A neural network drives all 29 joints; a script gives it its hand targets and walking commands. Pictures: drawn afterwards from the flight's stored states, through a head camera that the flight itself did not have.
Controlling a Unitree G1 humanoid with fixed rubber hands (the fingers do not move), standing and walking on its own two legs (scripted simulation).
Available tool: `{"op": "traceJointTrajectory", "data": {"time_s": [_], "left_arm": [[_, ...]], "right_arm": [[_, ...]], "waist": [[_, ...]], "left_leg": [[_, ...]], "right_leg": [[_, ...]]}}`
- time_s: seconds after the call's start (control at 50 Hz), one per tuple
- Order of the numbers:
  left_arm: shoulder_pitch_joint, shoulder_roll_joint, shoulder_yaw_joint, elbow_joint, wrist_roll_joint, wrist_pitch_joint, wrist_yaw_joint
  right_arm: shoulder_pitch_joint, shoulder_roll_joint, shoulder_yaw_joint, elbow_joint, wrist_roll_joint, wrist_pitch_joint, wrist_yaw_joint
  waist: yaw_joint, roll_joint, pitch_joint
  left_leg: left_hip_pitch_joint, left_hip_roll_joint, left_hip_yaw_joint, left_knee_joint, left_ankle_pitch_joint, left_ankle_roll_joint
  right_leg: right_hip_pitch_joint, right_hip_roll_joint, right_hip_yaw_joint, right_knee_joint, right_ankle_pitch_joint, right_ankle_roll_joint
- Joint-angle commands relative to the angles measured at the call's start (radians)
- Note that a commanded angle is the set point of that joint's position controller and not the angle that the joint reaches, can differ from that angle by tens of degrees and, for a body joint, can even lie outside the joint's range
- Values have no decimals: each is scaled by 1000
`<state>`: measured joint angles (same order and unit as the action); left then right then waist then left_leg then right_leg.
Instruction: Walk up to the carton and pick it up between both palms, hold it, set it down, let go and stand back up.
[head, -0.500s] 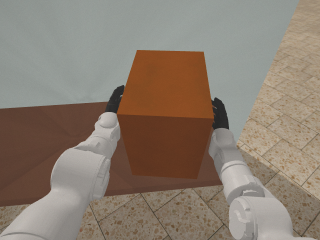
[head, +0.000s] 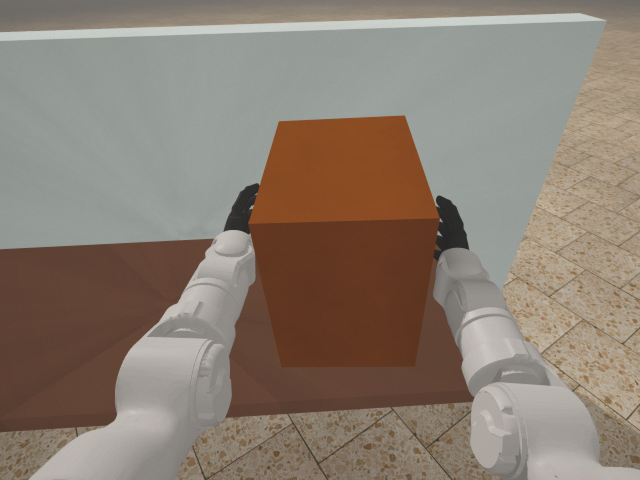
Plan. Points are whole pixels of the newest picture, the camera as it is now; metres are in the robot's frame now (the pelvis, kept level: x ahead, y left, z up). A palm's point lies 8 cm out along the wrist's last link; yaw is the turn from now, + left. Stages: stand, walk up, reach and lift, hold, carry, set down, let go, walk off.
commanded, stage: reach and lift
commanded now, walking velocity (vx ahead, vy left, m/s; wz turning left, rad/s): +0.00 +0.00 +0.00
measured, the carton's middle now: (344, 239) +0.44 -0.03 +0.11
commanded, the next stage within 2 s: hold in 1.04 s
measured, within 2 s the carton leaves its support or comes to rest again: neither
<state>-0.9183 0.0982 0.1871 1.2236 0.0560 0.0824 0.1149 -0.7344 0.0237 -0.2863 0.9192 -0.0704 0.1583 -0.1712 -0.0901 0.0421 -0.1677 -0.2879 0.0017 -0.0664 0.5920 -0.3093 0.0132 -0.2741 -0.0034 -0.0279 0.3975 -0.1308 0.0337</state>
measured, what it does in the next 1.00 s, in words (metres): stands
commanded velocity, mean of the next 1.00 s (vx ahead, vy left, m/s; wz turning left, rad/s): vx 0.00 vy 0.00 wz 0.00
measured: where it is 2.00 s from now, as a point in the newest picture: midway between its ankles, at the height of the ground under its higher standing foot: outside the picture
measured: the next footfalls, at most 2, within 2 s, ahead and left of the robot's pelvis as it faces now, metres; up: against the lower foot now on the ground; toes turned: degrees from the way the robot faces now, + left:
none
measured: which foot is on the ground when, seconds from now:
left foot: down 0.00-1.00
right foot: down 0.00-1.00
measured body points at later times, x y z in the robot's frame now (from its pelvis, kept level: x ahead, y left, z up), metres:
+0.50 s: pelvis -0.01 -0.01 +0.00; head -0.08 +0.00 +0.45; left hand +0.39 +0.12 +0.18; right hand +0.37 -0.18 +0.17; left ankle +0.00 +0.10 -0.74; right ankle +0.05 -0.15 -0.74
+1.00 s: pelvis +0.00 -0.01 +0.01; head -0.07 +0.00 +0.45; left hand +0.40 +0.12 +0.18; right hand +0.39 -0.17 +0.18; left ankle +0.00 +0.10 -0.74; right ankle +0.05 -0.15 -0.74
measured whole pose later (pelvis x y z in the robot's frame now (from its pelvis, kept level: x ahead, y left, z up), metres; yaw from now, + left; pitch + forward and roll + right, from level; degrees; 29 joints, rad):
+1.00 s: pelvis +0.00 -0.01 +0.01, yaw +0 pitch -3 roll -2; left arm -0.77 -0.01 0.29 0.70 0.20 0.44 0.12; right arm -0.76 -0.05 -0.15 0.79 0.06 0.32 -0.15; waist -0.06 0.03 -0.12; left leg -0.17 0.00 -0.07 0.51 -0.27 0.01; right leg -0.17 0.00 -0.03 0.34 -0.11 0.03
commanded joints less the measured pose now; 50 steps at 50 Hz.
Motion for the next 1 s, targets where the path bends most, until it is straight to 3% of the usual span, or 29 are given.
{"op": "traceJointTrajectory", "data": {"time_s": [0.0,0.06,0.1,0.14,0.16,0.18,0.22,0.28,0.3,0.34,0.4,0.42,0.44,0.46,0.48,0.52,0.54,0.56,0.6,0.62,0.68,0.7,0.8,0.82,0.84,0.86,0.88,0.94,0.98], "left_arm": [[-586,-913,-160,-398,47,43,-172],[-565,-927,-216,-504,22,75,-172],[-559,-905,-209,-515,37,105,-180],[-564,-883,-182,-535,55,137,-183],[-565,-894,-190,-555,54,146,-182],[-567,-884,-170,-567,63,159,-182],[-590,-892,-187,-561,55,180,-186],[-601,-923,-225,-628,39,201,-170],[-586,-922,-218,-573,37,215,-169],[-612,-943,-229,-628,29,216,-151],[-588,-935,-231,-621,31,244,-152],[-605,-919,-206,-603,54,247,-152],[-591,-906,-188,-592,60,256,-155],[-616,-913,-189,-594,66,264,-153],[-609,-901,-181,-578,70,266,-158],[-590,-887,-157,-549,91,279,-161],[-602,-911,-191,-593,69,282,-159],[-607,-901,-176,-571,75,286,-162],[-599,-936,-238,-640,31,280,-154],[-597,-930,-228,-614,46,282,-146],[-581,-933,-223,-643,55,294,-145],[-552,-931,-226,-630,56,297,-148],[-526,-933,-262,-725,50,317,-147],[-532,-925,-253,-704,63,325,-153],[-519,-917,-238,-699,80,334,-154],[-525,-912,-240,-707,73,334,-157],[-502,-920,-258,-738,69,341,-158],[-529,-889,-243,-719,71,345,-165],[-536,-896,-247,-762,69,352,-168]], "right_arm": [[-890,627,455,-313,226,-69,157],[-852,639,515,-338,255,-53,138],[-855,623,517,-336,262,-31,136],[-853,633,521,-321,267,-7,138],[-848,626,518,-320,268,0,140],[-829,627,511,-290,266,13,146],[-889,629,507,-322,282,13,147],[-929,633,522,-388,303,10,158],[-938,617,512,-387,295,12,156],[-977,630,517,-430,308,11,167],[-963,625,508,-416,304,22,164],[-956,620,488,-367,299,31,167],[-964,610,480,-363,289,32,171],[-960,602,467,-336,286,35,179],[-966,612,458,-324,265,32,181],[-948,591,432,-281,253,38,184],[-968,593,435,-328,266,28,186],[-984,592,434,-313,269,25,187],[-1001,619,478,-420,305,14,177],[-1024,604,489,-419,306,13,177],[-988,614,499,-395,319,26,172],[-985,625,519,-423,324,26,166],[-970,603,558,-472,358,37,148],[-920,572,541,-414,345,52,147],[-927,585,548,-422,351,54,151],[-923,597,544,-420,340,55,150],[-929,590,560,-468,351,50,147],[-953,590,549,-458,344,61,144],[-940,593,557,-455,352,63,140]], "waist": [[61,41,-305],[49,37,-340],[55,10,-274],[82,-31,-203],[61,-41,-214],[78,-49,-183],[75,-47,-181],[77,-25,-265],[73,-26,-237],[89,-5,-276],[78,-20,-239],[83,-3,-200],[97,-35,-167],[95,-5,-160],[80,-30,-167],[77,-22,-122],[66,-13,-149],[79,-14,-148],[64,-16,-262],[81,-7,-244],[93,7,-249],[82,-22,-249],[75,-18,-283],[63,-1,-249],[88,-13,-231],[75,-19,-234],[78,-11,-266],[80,-49,-218],[85,-31,-252]], "left_leg": [[170,-25,2,-217,444,-94],[209,-36,6,-193,552,-97],[181,-39,3,-212,468,-83],[147,-39,10,-239,394,-69],[145,-39,7,-246,364,-66],[135,-39,10,-256,345,-60],[120,-39,7,-273,295,-58],[153,-39,10,-267,325,-57],[135,-38,10,-269,288,-50],[148,-31,3,-265,300,-60],[122,-36,11,-277,260,-50],[100,-31,9,-294,201,-46],[69,-29,7,-312,149,-34],[49,-23,9,-335,100,-35],[33,-14,6,-346,66,-22],[-1,-9,10,-374,5,-17],[0,-11,3,-365,37,-18],[11,-11,8,-359,42,-19],[85,-26,11,-305,207,-35],[98,-30,15,-300,219,-40],[124,-32,14,-279,260,-46],[130,-35,14,-281,271,-45],[200,-37,1,-244,426,-62],[214,-33,-3,-247,394,-67],[187,-38,4,-257,360,-59],[177,-36,7,-263,342,-55],[188,-38,8,-260,371,-57],[168,-39,9,-269,336,-50],[187,-40,12,-263,358,-51]], "right_leg": [[338,69,-5,-75,175,-46],[372,72,-8,-77,263,-40],[368,72,-5,-93,202,-41],[373,71,0,-101,147,-36],[395,67,-1,-102,150,-37],[381,67,3,-97,133,-33],[367,70,2,-104,94,-41],[353,77,-7,-96,104,-43],[340,71,-1,-112,80,-41],[327,77,-3,-98,79,-49],[341,79,-2,-112,68,-47],[313,74,4,-114,25,-41],[311,74,1,-120,-10,-39],[306,80,-3,-109,-38,-40],[337,79,-3,-105,-29,-35],[349,71,1,-109,-44,-35],[363,82,-12,-87,-8,-30],[351,73,-4,-99,-23,-31],[362,78,-1,-102,84,-37],[322,75,0,-109,53,-40],[328,77,4,-114,66,-44],[346,75,-2,-120,87,-40],[341,88,-5,-112,174,-42],[334,85,-6,-123,136,-46],[329,88,-6,-126,109,-43],[342,86,-2,-128,112,-44],[347,88,-5,-124,131,-45],[332,84,-3,-132,106,-41],[355,85,-2,-123,126,-39]]}}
